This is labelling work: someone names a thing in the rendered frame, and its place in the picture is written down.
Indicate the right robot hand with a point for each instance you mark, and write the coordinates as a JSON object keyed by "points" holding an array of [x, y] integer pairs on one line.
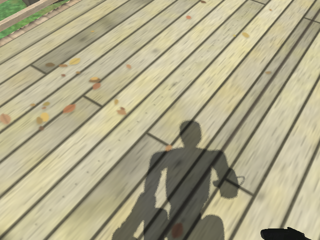
{"points": [[282, 234]]}

